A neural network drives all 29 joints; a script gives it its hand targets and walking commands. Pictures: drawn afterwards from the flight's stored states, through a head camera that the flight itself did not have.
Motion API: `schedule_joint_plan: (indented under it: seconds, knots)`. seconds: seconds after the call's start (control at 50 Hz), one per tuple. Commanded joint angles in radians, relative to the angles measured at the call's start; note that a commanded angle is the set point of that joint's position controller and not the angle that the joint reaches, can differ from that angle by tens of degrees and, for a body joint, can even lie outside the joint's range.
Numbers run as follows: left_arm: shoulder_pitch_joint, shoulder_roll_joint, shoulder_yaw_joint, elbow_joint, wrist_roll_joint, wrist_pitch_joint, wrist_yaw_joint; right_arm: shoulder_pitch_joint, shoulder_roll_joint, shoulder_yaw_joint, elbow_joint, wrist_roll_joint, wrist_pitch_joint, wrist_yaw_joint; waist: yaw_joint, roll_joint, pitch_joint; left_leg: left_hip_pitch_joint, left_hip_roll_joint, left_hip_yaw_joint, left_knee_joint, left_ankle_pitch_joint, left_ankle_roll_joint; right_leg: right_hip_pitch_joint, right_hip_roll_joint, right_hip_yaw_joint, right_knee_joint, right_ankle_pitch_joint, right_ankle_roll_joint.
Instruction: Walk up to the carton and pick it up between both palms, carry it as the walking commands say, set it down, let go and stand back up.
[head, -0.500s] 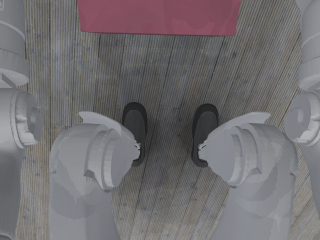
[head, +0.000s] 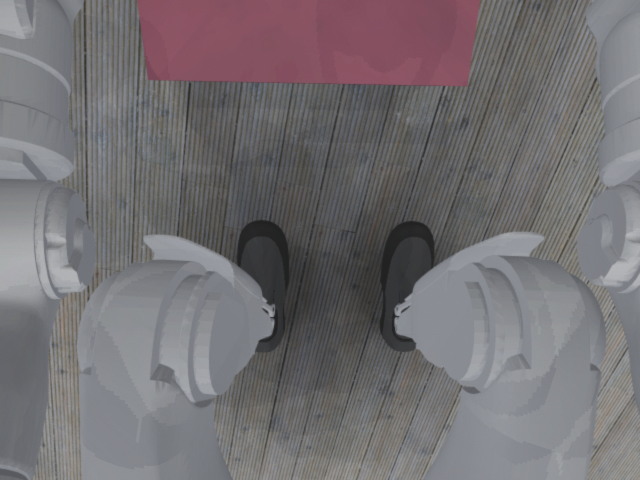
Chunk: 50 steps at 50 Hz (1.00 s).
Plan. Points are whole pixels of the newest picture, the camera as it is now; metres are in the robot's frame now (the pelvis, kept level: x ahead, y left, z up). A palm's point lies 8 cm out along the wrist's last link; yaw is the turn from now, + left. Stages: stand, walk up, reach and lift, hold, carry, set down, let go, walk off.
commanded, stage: reach and lift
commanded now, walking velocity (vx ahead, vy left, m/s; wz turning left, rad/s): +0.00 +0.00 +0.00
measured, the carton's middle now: out of the picture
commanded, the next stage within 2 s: none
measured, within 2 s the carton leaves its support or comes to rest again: leaves its support in 1.52 s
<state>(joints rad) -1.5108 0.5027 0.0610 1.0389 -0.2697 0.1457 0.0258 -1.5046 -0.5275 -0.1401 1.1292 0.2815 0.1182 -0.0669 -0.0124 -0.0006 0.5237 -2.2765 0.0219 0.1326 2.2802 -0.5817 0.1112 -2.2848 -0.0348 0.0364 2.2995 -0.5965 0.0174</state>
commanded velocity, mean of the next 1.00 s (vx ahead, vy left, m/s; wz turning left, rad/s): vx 0.00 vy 0.00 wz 0.00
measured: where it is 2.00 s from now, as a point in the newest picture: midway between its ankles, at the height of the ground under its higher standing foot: (334, 305)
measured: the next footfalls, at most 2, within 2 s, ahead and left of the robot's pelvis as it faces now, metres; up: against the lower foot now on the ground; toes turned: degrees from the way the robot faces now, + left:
none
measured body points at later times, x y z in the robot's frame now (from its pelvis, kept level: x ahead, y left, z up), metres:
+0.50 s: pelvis +0.00 +0.00 +0.00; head +0.39 -0.01 +0.21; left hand +0.58 +0.18 -0.19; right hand +0.57 -0.20 -0.20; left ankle +0.11 +0.08 -0.31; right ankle +0.11 -0.13 -0.31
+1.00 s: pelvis +0.00 +0.00 +0.00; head +0.39 -0.01 +0.21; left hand +0.58 +0.17 -0.19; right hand +0.57 -0.20 -0.20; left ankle +0.11 +0.08 -0.31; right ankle +0.11 -0.13 -0.31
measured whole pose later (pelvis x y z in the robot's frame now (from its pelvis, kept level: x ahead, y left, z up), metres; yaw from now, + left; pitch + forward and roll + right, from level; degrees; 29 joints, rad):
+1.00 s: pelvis +0.00 +0.00 +0.00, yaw +0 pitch +33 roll +1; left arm -1.57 0.45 -0.01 1.11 -0.30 0.12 0.05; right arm -1.61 -0.41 -0.14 1.23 0.26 0.07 -0.07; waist -0.01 -0.01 0.52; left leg -2.28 0.02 0.13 2.28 -0.58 0.11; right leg -2.28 -0.03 0.04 2.30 -0.60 0.02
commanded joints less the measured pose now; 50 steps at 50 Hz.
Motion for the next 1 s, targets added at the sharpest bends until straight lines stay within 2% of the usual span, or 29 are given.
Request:
schedule_joint_plan:
  seconds: [0.0,0.12,0.22,0.44,0.56,0.66,0.74,0.8,0.88,0.98]
  knots:
    - [-0.366,0.125,-0.051,-0.05,-0.058,-0.046,0.006,-0.29,-0.057,0.01,-0.091,0.046,-0.068,-0.005,-0.062,-0.012,-1.356,0.898,-0.013,-0.274,-0.111,0.589,-0.104,0.384,0.029,-0.079,-0.117,0.357,-0.021]
    - [-0.407,0.083,-0.092,-0.063,-0.079,-0.05,0.007,-0.313,-0.005,0.048,-0.09,0.059,-0.069,-0.007,-0.069,-0.01,-1.353,0.908,-0.02,-0.274,-0.116,0.585,-0.103,0.384,0.036,-0.08,-0.125,0.356,-0.021]
    - [-0.405,0.051,-0.09,-0.021,-0.067,-0.052,0.009,-0.305,0.032,0.047,-0.047,0.045,-0.071,-0.01,-0.072,-0.009,-1.311,0.891,-0.027,-0.274,-0.123,0.564,-0.102,0.374,0.043,-0.081,-0.133,0.344,-0.019]
    - [-0.456,-0.094,-0.158,-0.038,-0.091,-0.064,-0.005,-0.309,0.125,0.046,-0.002,-0.01,-0.093,-0.016,-0.128,0.019,-1.278,0.896,-0.045,-0.281,-0.134,0.582,-0.109,0.387,0.059,-0.088,-0.145,0.358,-0.025]
    - [-0.467,-0.143,-0.148,-0.032,-0.062,-0.069,-0.007,-0.318,0.166,0.037,0.014,-0.033,-0.103,-0.014,-0.125,0.028,-1.249,0.89,-0.058,-0.279,-0.142,0.576,-0.11,0.396,0.071,-0.089,-0.147,0.353,-0.025]
    - [-0.532,-0.359,-0.217,-0.041,-0.074,-0.068,-0.057,-0.388,0.387,0.108,0.008,-0.02,-0.096,0.038,-0.119,0.018,-1.204,0.846,-0.065,-0.279,-0.149,0.536,-0.105,0.414,0.077,-0.083,-0.144,0.354,-0.031]
    - [-0.608,-0.614,-0.29,-0.062,-0.078,-0.047,-0.133,-0.455,0.647,0.158,-0.004,-0.022,-0.073,0.106,-0.125,0.012,-1.144,0.773,-0.076,-0.269,-0.15,0.476,-0.102,0.417,0.087,-0.086,-0.13,0.34,-0.038]
    - [-0.604,-0.746,-0.29,-0.064,-0.055,-0.026,-0.185,-0.47,0.78,0.161,-0.011,-0.032,-0.052,0.154,-0.116,0.012,-1.081,0.703,-0.086,-0.251,-0.153,0.433,-0.101,0.412,0.094,-0.09,-0.114,0.324,-0.043]
    - [-0.569,-0.825,-0.273,-0.07,-0.036,-0.009,-0.226,-0.448,0.87,0.154,-0.026,-0.037,-0.033,0.197,-0.099,0.01,-1.033,0.648,-0.087,-0.231,-0.154,0.4,-0.094,0.402,0.098,-0.095,-0.104,0.316,-0.049]
    - [-0.548,-0.875,-0.268,-0.09,-0.033,0.002,-0.254,-0.439,0.931,0.159,-0.054,-0.038,-0.019,0.225,-0.083,-0.001,-1.012,0.606,-0.085,-0.216,-0.151,0.385,-0.087,0.405,0.099,-0.093,-0.099,0.322,-0.052]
